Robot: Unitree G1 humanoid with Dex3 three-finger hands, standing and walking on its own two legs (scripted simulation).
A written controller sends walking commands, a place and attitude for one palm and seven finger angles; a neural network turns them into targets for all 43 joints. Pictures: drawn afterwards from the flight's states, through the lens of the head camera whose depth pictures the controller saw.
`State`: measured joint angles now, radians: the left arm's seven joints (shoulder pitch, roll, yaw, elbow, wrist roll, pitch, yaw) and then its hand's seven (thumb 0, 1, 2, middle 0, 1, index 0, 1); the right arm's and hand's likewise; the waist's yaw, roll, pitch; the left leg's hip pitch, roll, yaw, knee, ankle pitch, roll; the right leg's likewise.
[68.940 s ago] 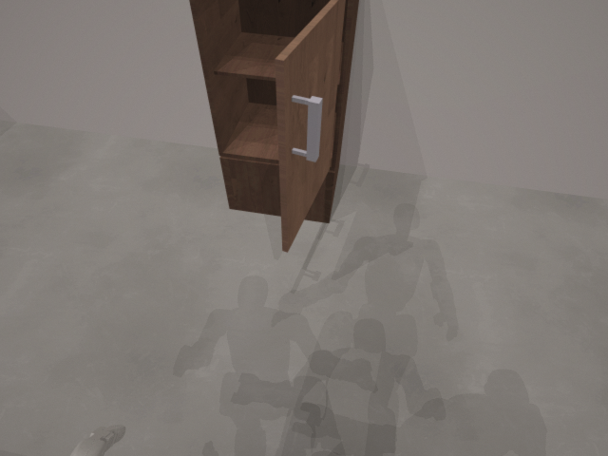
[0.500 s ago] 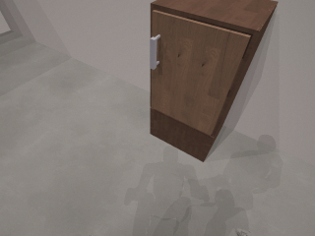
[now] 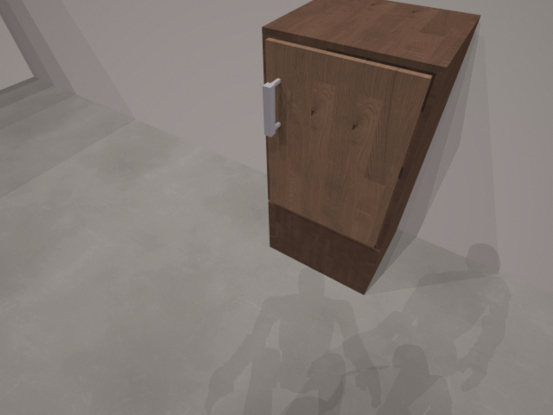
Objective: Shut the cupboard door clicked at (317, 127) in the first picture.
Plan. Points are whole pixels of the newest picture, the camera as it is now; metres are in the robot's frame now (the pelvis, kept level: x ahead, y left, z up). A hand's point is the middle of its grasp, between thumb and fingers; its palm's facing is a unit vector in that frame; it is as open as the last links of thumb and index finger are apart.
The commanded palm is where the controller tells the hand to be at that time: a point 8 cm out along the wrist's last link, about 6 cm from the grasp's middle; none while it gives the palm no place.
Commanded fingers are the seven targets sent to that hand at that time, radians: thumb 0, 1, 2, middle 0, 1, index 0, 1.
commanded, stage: let the arm hang, fingers relaxed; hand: left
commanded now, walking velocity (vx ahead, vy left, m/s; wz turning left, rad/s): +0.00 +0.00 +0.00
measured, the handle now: (273, 107) +0.90 +0.06 -0.01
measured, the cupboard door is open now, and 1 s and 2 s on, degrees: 0 0 0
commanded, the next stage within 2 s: look to check the result in 0.32 s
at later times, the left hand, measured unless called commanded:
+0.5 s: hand out of the picture +0.04 +0.19 -0.17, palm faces -0.01 -0.97 -0.25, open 7.4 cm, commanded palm none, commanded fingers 0.00 0.90 0.90 -0.20 -0.30 -0.20 -0.30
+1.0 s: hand out of the picture +0.04 +0.19 -0.17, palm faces -0.01 -0.96 -0.26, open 7.4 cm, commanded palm none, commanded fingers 0.00 0.90 0.90 -0.20 -0.30 -0.20 -0.30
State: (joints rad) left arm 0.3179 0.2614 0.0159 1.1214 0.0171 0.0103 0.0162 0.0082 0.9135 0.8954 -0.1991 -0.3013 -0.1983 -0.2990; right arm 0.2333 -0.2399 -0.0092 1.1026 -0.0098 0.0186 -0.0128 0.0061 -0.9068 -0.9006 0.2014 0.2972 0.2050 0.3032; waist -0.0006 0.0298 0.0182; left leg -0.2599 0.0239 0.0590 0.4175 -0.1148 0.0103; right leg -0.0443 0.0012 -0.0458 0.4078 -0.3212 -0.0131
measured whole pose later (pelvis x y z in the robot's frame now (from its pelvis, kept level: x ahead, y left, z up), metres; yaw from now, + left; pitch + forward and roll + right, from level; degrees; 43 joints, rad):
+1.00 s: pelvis +0.03 -0.02 +0.00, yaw -1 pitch -2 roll +0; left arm 0.24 0.23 0.01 1.13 0.01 0.00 0.02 0.01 0.91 0.90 -0.20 -0.30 -0.20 -0.30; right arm 0.17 -0.24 0.00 1.13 -0.01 0.01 -0.02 0.00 -0.91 -0.90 0.20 0.30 0.20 0.30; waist 0.00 0.00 0.04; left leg -0.21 0.04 0.06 0.38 -0.13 -0.02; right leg 0.03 0.02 -0.04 0.31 -0.31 -0.03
